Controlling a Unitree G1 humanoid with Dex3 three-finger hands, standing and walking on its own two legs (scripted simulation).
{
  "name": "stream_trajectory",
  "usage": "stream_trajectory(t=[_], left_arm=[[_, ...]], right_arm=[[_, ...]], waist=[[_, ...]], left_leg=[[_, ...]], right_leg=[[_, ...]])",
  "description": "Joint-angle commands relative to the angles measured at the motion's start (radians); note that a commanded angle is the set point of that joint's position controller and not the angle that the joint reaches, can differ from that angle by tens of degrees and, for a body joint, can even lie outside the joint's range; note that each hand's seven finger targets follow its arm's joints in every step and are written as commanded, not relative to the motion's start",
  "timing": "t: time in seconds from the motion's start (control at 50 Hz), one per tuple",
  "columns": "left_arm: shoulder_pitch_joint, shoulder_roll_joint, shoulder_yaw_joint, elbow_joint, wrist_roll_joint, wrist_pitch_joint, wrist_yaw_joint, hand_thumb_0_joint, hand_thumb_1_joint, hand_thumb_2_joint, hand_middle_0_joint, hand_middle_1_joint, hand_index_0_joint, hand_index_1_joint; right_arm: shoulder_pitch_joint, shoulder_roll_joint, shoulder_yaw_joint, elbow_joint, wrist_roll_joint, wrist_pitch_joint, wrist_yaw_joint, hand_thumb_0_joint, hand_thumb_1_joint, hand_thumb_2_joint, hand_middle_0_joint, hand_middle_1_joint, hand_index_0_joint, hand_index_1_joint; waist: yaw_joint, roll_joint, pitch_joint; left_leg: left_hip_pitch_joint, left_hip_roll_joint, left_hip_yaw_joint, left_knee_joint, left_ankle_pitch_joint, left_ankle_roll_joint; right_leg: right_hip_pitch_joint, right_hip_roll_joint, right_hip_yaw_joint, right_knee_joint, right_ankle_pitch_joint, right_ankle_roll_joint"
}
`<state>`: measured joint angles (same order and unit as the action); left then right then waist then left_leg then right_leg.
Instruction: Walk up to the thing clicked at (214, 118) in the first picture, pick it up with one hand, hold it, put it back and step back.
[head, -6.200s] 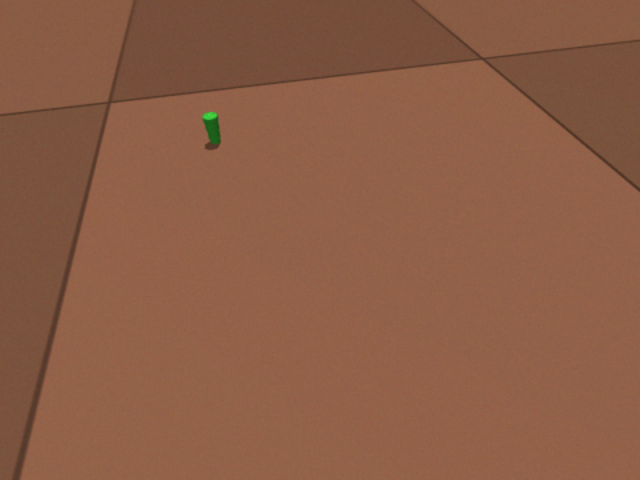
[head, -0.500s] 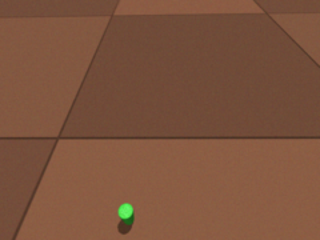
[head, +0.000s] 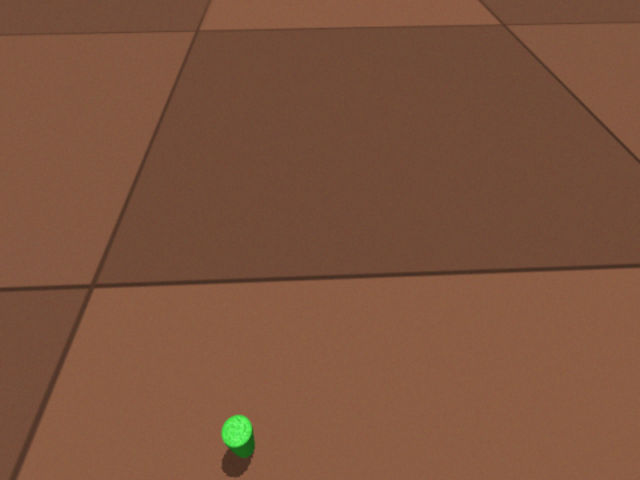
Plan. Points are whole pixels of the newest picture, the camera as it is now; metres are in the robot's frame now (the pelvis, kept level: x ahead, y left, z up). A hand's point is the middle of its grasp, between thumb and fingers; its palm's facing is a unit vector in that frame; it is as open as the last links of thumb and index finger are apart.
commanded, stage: walk up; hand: left
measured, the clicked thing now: (241, 439) +0.37 +0.23 -0.70
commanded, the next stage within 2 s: stand in 0.60 s
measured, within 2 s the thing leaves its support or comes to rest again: neither
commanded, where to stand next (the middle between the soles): +0.04 +0.00 m, yaw +1 degrees
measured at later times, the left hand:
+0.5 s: hand out of the picture +0.09 +0.26 -0.15, palm faces -0.04 -0.94 -0.35, open 7.4 cm
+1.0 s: hand out of the picture +0.08 +0.26 -0.15, palm faces -0.04 -0.94 -0.35, open 7.4 cm
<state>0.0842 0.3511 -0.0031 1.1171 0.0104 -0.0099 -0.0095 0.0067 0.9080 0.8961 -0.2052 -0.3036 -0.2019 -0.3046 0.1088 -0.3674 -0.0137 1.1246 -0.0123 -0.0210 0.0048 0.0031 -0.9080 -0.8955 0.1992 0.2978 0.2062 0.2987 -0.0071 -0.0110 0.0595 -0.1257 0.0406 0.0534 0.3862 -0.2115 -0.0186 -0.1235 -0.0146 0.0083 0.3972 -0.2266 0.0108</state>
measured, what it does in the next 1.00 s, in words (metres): stands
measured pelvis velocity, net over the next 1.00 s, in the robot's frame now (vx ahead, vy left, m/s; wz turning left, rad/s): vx -0.01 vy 0.00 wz -0.01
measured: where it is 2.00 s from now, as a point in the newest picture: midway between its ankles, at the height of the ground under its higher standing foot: outside the picture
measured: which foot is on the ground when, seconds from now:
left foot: down 0.00-1.00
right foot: down 0.00-1.00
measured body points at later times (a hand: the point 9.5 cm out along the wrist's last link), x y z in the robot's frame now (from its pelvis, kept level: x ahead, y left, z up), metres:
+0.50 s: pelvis +0.01 +0.00 +0.00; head +0.01 +0.00 +0.45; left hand +0.10 +0.30 -0.13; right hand +0.08 -0.30 -0.13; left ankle +0.00 +0.13 -0.74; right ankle +0.00 -0.13 -0.74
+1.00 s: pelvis -0.01 +0.00 +0.00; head +0.00 +0.00 +0.45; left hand +0.08 +0.30 -0.13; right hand +0.07 -0.30 -0.13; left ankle +0.00 +0.13 -0.74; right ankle +0.00 -0.13 -0.74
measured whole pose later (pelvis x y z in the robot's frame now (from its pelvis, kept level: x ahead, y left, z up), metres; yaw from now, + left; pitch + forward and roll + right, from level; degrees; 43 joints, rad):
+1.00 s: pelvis -0.01 +0.00 +0.00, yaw +0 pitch -3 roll +0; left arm 0.09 0.35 -0.01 1.13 0.01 -0.01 0.00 0.01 0.91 0.90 -0.21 -0.30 -0.20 -0.30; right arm 0.07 -0.35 -0.01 1.15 -0.01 -0.01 0.01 0.00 -0.91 -0.90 0.20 0.30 0.21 0.30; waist -0.01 0.00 0.06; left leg -0.10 0.04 0.06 0.30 -0.16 -0.02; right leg -0.10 -0.01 0.02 0.31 -0.17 0.02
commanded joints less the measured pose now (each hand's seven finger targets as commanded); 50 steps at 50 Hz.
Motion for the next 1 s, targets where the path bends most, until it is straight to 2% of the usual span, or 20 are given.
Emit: stream_trajectory(t=[0.0,0.12,0.26,0.3,0.56,0.58,0.62,0.8,0.92,0.98], left_arm=[[-0.041,0.216,0.047,-0.054,-0.005,-0.018,0.011,0.000,0.900,0.900,-0.200,-0.300,-0.200,-0.300],[-0.039,0.212,0.046,-0.053,-0.004,-0.017,0.012,0.000,0.900,0.900,-0.200,-0.300,-0.200,-0.300],[-0.049,0.209,0.046,-0.056,-0.004,-0.014,0.012,0.000,0.900,0.900,-0.200,-0.300,-0.200,-0.300],[-0.035,0.203,0.043,-0.053,-0.006,-0.014,0.011,0.000,0.900,0.900,-0.200,-0.300,-0.200,-0.300],[-0.032,0.205,0.045,-0.057,-0.003,-0.016,0.013,0.000,0.900,0.900,-0.200,-0.300,-0.200,-0.300],[-0.052,0.219,0.043,-0.057,-0.007,-0.021,0.019,0.000,0.900,0.900,-0.200,-0.300,-0.200,-0.300],[-0.040,0.219,0.043,-0.050,-0.011,-0.023,0.021,0.000,0.900,0.900,-0.200,-0.300,-0.200,-0.300],[-0.033,0.211,0.039,-0.036,-0.006,-0.022,0.021,0.000,0.900,0.900,-0.200,-0.300,-0.200,-0.300],[-0.045,0.217,0.041,-0.036,-0.004,-0.020,0.021,0.000,0.900,0.900,-0.200,-0.300,-0.200,-0.300],[-0.036,0.215,0.040,-0.034,-0.005,-0.020,0.019,0.000,0.900,0.900,-0.200,-0.300,-0.200,-0.300]], right_arm=[[-0.055,-0.213,-0.042,-0.061,-0.001,-0.026,-0.012,0.000,-0.900,-0.900,0.200,0.300,0.200,0.300],[-0.050,-0.210,-0.039,-0.061,0.002,-0.024,-0.013,0.000,-0.900,-0.900,0.200,0.300,0.200,0.300],[-0.041,-0.212,-0.040,-0.057,0.000,-0.021,-0.014,0.000,-0.900,-0.900,0.200,0.300,0.200,0.300],[-0.049,-0.208,-0.039,-0.059,0.002,-0.022,-0.013,0.000,-0.900,-0.900,0.200,0.300,0.200,0.300],[-0.052,-0.197,-0.042,-0.065,0.001,-0.020,-0.011,0.000,-0.900,-0.900,0.200,0.300,0.200,0.300],[-0.084,-0.193,-0.039,-0.064,0.007,-0.014,-0.013,0.000,-0.900,-0.900,0.200,0.300,0.200,0.300],[-0.078,-0.193,-0.036,-0.060,0.009,-0.012,-0.013,0.000,-0.900,-0.900,0.200,0.300,0.200,0.300],[-0.090,-0.194,-0.031,-0.038,0.009,-0.004,-0.010,0.000,-0.900,-0.900,0.200,0.300,0.200,0.300],[-0.087,-0.193,-0.030,-0.031,0.003,-0.003,-0.006,0.000,-0.900,-0.900,0.200,0.300,0.200,0.300],[-0.091,-0.193,-0.031,-0.029,0.002,-0.006,-0.004,0.000,-0.900,-0.900,0.200,0.300,0.200,0.300]], waist=[[0.005,0.027,-0.101],[0.004,0.013,-0.103],[-0.001,0.009,-0.076],[0.006,0.017,-0.081],[0.004,0.002,-0.070],[-0.001,0.011,-0.065],[-0.003,0.014,-0.086],[-0.001,0.016,-0.118],[-0.004,0.016,-0.085],[0.001,0.013,-0.063]], left_leg=[[0.045,0.089,-0.082,-0.064,0.155,0.054],[0.052,0.091,-0.074,-0.063,0.161,0.057],[0.046,0.089,-0.071,-0.072,0.123,0.056],[0.063,0.093,-0.074,-0.077,0.139,0.055],[0.077,0.091,-0.059,-0.081,0.143,0.052],[0.069,0.113,-0.076,-0.087,0.253,0.039],[0.091,0.112,-0.073,-0.084,0.302,0.031],[0.104,0.108,-0.073,-0.108,0.205,0.031],[0.067,0.102,-0.082,-0.131,0.089,0.029],[0.056,0.105,-0.093,-0.139,0.088,0.029]], right_leg=[[0.001,-0.088,0.077,-0.059,0.187,-0.044],[0.007,-0.092,0.083,-0.063,0.212,-0.041],[-0.021,-0.083,0.088,-0.065,0.181,-0.042],[-0.024,-0.083,0.087,-0.066,0.191,-0.039],[-0.032,-0.083,0.097,-0.077,0.214,-0.035],[-0.022,-0.111,0.095,-0.086,0.298,-0.032],[-0.003,-0.112,0.095,-0.088,0.345,-0.026],[0.020,-0.114,0.091,-0.129,0.260,-0.024],[-0.011,-0.112,0.093,-0.157,0.140,-0.023],[-0.024,-0.109,0.091,-0.156,0.123,-0.022]])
